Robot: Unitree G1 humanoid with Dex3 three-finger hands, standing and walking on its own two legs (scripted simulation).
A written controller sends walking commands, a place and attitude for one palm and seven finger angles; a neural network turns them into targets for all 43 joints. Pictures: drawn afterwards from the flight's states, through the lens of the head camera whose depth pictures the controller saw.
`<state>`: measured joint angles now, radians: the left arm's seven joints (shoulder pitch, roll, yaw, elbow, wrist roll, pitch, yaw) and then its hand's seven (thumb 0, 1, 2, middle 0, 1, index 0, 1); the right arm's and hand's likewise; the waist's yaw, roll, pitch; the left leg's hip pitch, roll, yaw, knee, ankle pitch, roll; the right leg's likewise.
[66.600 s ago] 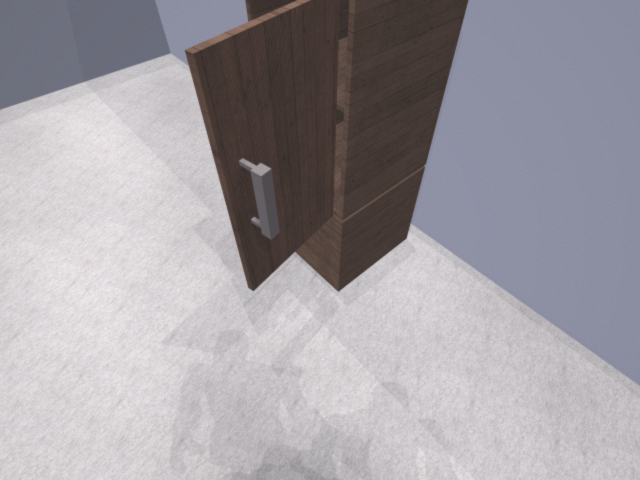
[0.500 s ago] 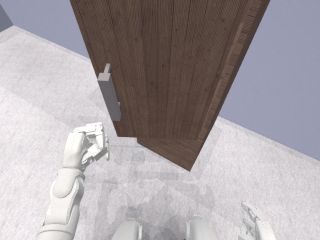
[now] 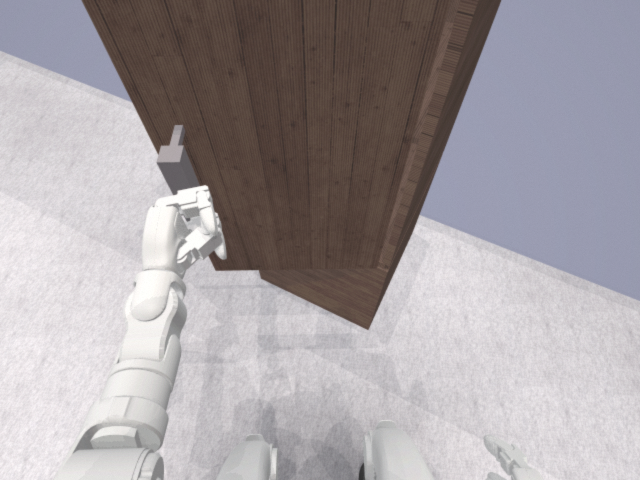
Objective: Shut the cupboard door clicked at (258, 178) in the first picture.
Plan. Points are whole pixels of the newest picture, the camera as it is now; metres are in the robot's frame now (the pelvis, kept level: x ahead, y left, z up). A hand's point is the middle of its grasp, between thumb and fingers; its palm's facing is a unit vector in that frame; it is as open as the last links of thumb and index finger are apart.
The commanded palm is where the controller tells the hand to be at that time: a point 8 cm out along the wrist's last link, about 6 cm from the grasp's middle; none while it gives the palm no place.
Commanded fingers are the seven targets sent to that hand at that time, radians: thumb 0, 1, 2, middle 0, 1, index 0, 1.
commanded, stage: bring the fist close to the handle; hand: left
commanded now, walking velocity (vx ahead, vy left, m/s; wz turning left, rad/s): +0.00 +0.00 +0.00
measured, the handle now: (193, 186) +0.49 +0.17 +0.05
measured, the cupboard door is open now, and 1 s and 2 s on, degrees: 28 18 1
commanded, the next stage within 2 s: push the door shut along its arc in 0.26 s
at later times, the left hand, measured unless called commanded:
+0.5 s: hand (214, 239) +0.40 +0.13 +0.05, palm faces -0.04 -1.00 -0.03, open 3.1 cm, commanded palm +0.39 +0.19 +0.05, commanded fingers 0.00 0.90 0.90 -1.30 -1.50 -1.30 -1.50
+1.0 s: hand (221, 202) +0.46 +0.13 +0.05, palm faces -0.17 -0.99 -0.04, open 3.2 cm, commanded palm +0.45 +0.17 +0.05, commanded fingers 0.00 0.90 0.90 -1.30 -1.50 -1.30 -1.50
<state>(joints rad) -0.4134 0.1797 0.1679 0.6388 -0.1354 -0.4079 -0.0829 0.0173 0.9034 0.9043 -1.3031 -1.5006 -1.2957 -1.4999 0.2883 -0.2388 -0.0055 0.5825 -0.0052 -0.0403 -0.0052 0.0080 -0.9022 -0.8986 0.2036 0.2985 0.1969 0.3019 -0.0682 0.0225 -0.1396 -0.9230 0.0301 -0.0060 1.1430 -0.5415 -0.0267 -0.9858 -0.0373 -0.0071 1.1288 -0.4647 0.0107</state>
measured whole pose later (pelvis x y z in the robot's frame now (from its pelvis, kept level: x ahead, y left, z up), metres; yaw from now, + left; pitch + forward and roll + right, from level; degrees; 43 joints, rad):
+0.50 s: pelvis -0.01 +0.00 +0.00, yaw +1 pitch +18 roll +0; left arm -0.47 0.20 0.17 0.75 -0.14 -0.45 -0.13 0.02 0.90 0.90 -1.31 -1.50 -1.30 -1.50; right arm 0.26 -0.25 0.00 0.59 0.00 -0.03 -0.02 0.01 -0.90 -0.90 0.20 0.30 0.20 0.30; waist -0.07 0.02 -0.13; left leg -0.93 0.02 -0.01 1.14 -0.53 -0.03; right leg -0.99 -0.04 -0.01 1.13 -0.45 0.01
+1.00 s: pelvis -0.02 +0.01 -0.02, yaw +1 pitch +21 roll -1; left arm -0.83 0.32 0.20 1.07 -0.14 -0.44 -0.25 0.02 0.90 0.90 -1.32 -1.50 -1.32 -1.50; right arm 0.33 -0.27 0.00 0.65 0.00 -0.02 -0.02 0.01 -0.90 -0.90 0.20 0.30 0.20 0.30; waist -0.13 0.03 -0.12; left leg -1.07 0.02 -0.03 1.22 -0.52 -0.01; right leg -1.11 -0.05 -0.02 1.18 -0.44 0.02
